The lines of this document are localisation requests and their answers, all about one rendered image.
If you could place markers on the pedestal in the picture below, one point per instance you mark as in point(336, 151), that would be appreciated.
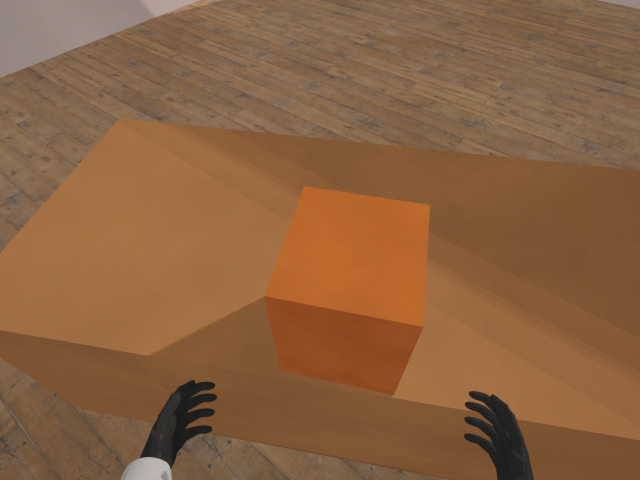
point(147, 268)

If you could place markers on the left robot hand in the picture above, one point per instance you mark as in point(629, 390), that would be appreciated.
point(168, 434)

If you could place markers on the right robot hand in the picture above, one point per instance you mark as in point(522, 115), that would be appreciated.
point(507, 449)

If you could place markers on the robot left forearm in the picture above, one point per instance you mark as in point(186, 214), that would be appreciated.
point(147, 468)

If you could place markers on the carton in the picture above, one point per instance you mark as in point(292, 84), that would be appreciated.
point(346, 298)

